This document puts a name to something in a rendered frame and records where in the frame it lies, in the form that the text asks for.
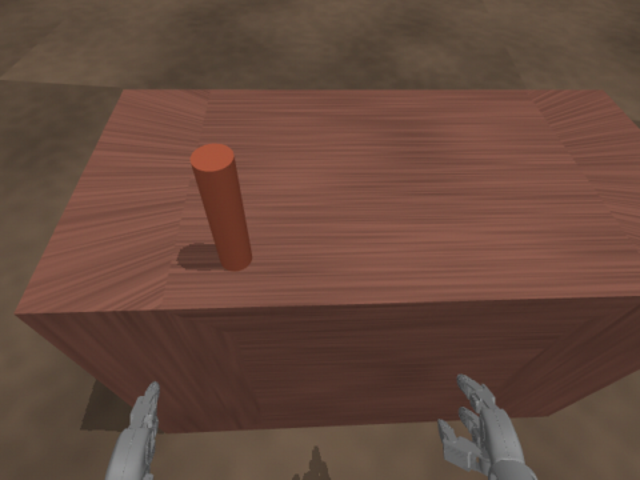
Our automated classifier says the right robot hand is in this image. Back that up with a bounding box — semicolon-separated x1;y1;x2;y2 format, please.
438;374;525;476

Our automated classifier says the can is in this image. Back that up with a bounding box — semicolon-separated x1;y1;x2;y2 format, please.
190;143;252;271

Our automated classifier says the right robot arm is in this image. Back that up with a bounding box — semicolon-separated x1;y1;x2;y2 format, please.
488;460;538;480

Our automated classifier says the left robot hand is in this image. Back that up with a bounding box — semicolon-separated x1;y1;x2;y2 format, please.
105;381;160;480

